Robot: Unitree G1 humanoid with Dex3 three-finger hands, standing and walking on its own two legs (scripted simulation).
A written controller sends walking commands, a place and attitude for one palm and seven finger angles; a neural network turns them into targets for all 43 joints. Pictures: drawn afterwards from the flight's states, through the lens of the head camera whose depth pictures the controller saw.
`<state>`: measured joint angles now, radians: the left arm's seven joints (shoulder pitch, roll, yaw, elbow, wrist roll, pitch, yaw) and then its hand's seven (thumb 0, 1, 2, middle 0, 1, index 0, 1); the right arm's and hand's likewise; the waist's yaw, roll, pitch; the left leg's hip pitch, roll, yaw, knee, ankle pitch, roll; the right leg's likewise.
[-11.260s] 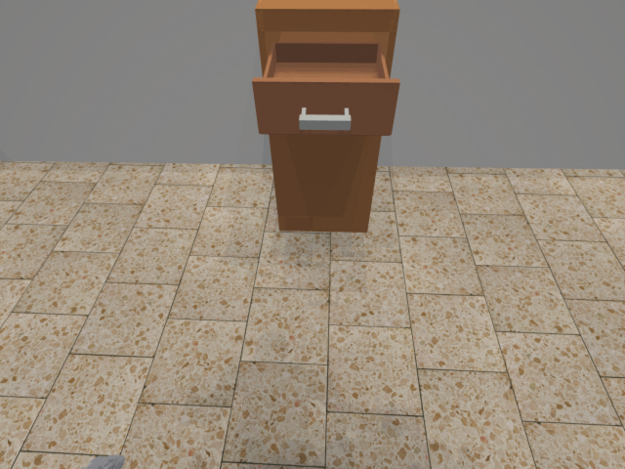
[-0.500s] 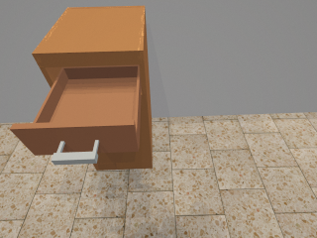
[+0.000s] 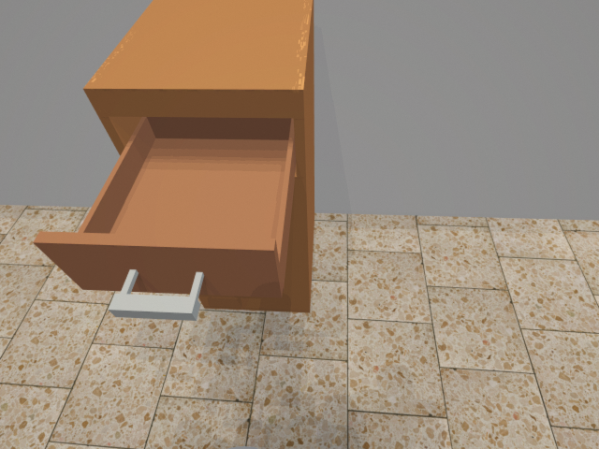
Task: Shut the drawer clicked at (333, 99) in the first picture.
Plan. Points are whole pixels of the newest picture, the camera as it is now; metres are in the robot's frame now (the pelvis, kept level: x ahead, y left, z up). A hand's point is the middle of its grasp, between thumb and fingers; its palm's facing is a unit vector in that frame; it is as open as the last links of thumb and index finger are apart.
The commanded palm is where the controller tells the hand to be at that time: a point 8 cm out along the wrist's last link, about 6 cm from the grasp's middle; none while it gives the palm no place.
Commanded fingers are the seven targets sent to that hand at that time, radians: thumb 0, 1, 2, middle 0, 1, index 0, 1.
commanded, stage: come to a stop and stand still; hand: left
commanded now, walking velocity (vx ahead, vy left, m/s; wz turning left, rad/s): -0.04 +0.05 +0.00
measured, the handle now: (160, 292) +0.32 +0.23 +0.00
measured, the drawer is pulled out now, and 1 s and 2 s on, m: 0.29 0.29 0.29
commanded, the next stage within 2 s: look again from close up in 1.24 s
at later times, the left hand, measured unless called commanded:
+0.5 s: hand out of the picture -0.01 +0.19 -0.17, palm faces -0.04 -0.98 -0.18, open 7.3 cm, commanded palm none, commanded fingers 0.00 0.90 0.90 -0.20 -0.30 -0.20 -0.30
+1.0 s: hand out of the picture +0.07 +0.23 -0.17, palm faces -0.06 -0.97 -0.22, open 7.3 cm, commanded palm none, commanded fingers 0.00 0.90 0.90 -0.20 -0.30 -0.20 -0.30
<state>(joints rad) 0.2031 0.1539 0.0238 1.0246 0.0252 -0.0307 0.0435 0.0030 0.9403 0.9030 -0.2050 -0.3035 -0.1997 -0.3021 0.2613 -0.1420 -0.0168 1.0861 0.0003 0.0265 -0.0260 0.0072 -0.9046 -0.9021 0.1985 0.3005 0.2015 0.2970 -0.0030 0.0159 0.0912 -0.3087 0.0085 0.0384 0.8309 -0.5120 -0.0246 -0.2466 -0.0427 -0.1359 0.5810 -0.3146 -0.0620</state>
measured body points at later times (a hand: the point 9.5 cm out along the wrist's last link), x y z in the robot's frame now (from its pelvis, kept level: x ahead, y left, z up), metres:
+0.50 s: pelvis -0.01 +0.02 +0.01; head +0.01 +0.01 +0.46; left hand -0.01 +0.24 -0.15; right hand +0.03 -0.22 -0.15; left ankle +0.02 +0.14 -0.73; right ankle +0.00 -0.08 -0.73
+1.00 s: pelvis +0.02 +0.06 +0.00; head +0.03 +0.05 +0.45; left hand +0.07 +0.28 -0.15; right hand +0.01 -0.17 -0.16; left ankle +0.02 +0.14 -0.73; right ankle +0.00 -0.08 -0.73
